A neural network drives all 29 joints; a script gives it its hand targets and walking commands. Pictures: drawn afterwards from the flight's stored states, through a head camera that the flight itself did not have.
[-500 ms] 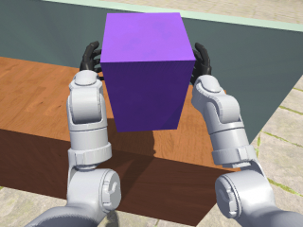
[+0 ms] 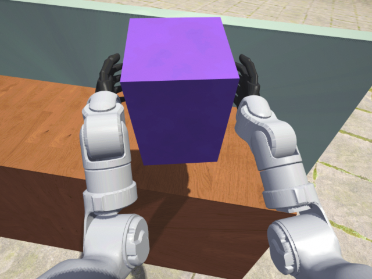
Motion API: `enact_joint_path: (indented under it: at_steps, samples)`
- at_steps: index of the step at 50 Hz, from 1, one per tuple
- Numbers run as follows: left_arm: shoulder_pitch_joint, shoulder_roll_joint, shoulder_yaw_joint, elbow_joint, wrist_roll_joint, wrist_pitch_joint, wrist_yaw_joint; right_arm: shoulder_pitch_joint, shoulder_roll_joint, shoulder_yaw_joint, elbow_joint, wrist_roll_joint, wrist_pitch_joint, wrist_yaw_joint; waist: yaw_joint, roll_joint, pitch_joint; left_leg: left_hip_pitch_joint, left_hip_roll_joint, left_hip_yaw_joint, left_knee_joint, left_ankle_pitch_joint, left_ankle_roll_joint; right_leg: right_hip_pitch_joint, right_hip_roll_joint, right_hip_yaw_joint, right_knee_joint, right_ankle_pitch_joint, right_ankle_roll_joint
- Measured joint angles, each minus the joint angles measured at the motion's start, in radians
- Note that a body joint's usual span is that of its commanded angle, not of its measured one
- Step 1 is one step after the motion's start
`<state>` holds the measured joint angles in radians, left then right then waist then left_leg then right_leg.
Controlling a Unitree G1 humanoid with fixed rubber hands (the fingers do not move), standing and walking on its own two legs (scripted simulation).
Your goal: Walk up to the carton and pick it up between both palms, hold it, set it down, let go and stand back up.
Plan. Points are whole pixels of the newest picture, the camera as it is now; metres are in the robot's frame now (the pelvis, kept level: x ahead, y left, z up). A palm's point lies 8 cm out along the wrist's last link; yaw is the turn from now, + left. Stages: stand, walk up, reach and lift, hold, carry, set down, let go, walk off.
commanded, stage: hold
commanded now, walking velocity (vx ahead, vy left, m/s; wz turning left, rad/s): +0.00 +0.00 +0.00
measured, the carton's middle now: (178, 98) +0.39 +0.02 +0.22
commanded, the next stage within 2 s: none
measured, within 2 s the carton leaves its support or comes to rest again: neither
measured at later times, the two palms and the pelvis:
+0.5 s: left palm (111, 95) +0.37 +0.14 +0.24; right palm (246, 100) +0.37 -0.11 +0.23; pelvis +0.00 +0.00 +0.00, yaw +0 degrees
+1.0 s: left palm (108, 99) +0.36 +0.15 +0.24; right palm (245, 102) +0.36 -0.11 +0.23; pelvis +0.00 +0.00 +0.00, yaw +0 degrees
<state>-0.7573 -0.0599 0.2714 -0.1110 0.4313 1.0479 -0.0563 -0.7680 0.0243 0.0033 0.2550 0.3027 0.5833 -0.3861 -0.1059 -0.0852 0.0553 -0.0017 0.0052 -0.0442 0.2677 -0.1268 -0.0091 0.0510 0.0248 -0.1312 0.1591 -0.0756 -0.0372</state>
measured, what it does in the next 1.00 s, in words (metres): stands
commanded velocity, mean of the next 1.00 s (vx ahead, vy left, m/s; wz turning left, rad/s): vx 0.00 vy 0.00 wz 0.00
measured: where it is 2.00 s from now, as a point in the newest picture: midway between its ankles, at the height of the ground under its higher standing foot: outside the picture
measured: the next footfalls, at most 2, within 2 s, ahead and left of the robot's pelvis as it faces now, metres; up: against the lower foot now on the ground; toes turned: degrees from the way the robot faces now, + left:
none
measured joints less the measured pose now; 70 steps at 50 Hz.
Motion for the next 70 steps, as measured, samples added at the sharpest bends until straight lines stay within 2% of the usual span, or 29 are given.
enact_joint_path:
  at_steps: [9,18,36,50,62,70]
  samples:
    - [-0.021,0.002,-0.003,0.012,-0.004,-0.001,0.01,-0.013,-0.003,-0.014,0.004,-0.007,0.002,0.008,0.006,0.002,0.007,0.0,-0.003,0.005,0.001,0.0,0.003,-0.005,-0.003,0.004,0.009,-0.002,0.002]
    - [-0.024,-0.021,0.026,0.013,0.006,-0.015,0.018,-0.019,0.004,-0.016,0.034,-0.021,-0.021,0.026,-0.002,0.003,0.029,0.021,-0.001,0.002,-0.011,0.003,0.0,0.023,-0.001,0.002,-0.016,0.006,0.001]
    - [0.003,-0.02,0.014,-0.013,0.008,-0.025,0.003,0.016,0.006,0.006,0.002,-0.024,-0.032,0.013,-0.002,0.001,0.025,0.029,0.001,0.0,-0.022,0.003,-0.002,0.032,0.002,0.001,-0.028,0.006,-0.001]
    - [0.009,-0.024,0.01,-0.028,0.009,-0.031,0.01,0.015,0.01,-0.001,0.005,-0.028,-0.045,0.023,0.004,0.0,0.051,0.041,-0.001,0.001,-0.019,0.009,-0.001,0.044,0.0,0.001,-0.025,0.012,-0.001]
    - [-0.042,-0.013,0.021,0.062,0.005,-0.051,0.024,-0.022,0.03,-0.054,0.077,-0.08,-0.055,0.054,0.006,0.0,0.049,0.009,-0.002,-0.003,-0.009,0.018,-0.001,0.006,-0.002,-0.004,0.001,0.011,-0.002]
    - [-0.04,-0.018,0.022,0.059,-0.003,-0.065,0.025,-0.013,0.026,-0.051,0.055,-0.085,-0.054,0.051,0.001,0.0,0.033,0.001,0.001,-0.004,-0.013,0.017,-0.002,0.0,0.001,-0.005,-0.006,0.011,-0.005]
